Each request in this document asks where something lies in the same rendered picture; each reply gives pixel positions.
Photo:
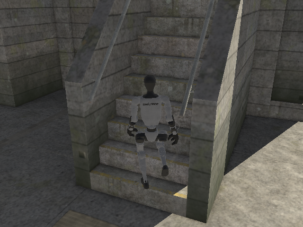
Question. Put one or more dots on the stairs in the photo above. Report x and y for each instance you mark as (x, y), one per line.
(166, 51)

